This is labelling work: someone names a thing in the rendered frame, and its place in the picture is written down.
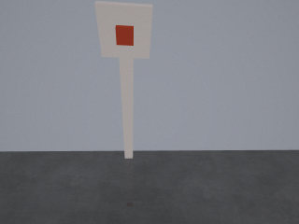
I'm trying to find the panel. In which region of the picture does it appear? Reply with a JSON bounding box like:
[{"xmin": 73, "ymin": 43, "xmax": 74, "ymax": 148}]
[{"xmin": 94, "ymin": 1, "xmax": 153, "ymax": 159}]

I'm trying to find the button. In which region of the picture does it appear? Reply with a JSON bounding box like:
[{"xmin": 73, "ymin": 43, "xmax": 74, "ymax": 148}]
[{"xmin": 115, "ymin": 25, "xmax": 134, "ymax": 46}]

